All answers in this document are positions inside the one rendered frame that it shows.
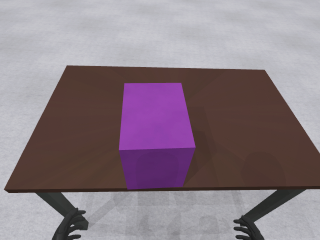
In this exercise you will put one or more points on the table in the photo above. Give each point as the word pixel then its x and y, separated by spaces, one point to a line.
pixel 246 137

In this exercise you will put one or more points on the robot left hand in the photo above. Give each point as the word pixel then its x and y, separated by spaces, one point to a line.
pixel 64 228

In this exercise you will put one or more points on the carton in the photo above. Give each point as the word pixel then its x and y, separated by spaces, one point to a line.
pixel 156 142

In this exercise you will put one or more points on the robot right hand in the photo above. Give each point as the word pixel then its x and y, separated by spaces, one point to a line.
pixel 252 230

